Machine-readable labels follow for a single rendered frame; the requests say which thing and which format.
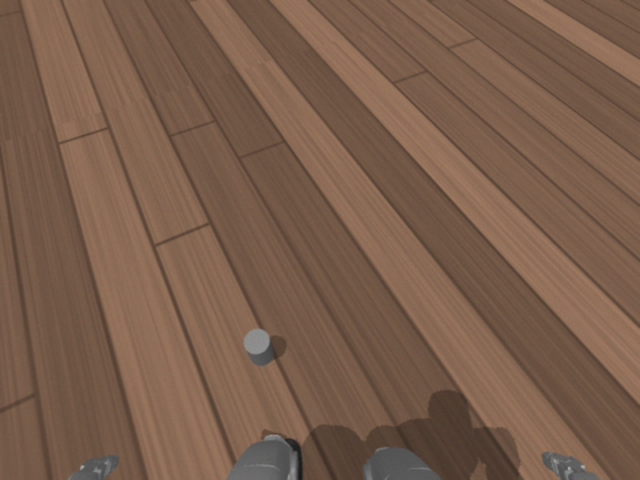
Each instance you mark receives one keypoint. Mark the right robot hand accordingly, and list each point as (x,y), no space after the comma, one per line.
(566,468)

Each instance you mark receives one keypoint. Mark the left robot hand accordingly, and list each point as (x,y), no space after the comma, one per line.
(96,469)

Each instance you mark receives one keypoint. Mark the left robot foot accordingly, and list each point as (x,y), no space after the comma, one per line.
(296,447)

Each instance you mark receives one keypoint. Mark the can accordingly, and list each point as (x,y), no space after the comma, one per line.
(258,346)

